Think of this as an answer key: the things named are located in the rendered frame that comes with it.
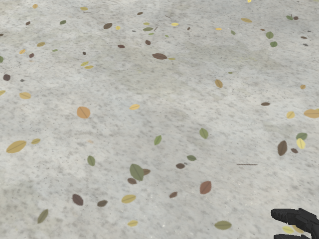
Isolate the right robot hand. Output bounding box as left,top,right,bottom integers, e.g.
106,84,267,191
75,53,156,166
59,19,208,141
271,208,319,239

